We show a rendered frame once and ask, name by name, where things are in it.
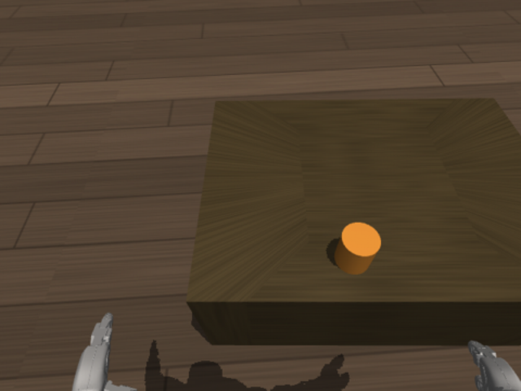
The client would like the left robot hand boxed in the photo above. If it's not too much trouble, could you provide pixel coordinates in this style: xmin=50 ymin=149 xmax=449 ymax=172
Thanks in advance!
xmin=72 ymin=313 xmax=138 ymax=391

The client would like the can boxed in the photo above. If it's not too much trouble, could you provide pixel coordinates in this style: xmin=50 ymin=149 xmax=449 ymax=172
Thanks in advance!
xmin=335 ymin=222 xmax=381 ymax=275

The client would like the right robot hand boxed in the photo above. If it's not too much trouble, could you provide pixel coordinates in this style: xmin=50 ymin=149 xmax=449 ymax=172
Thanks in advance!
xmin=468 ymin=340 xmax=521 ymax=391

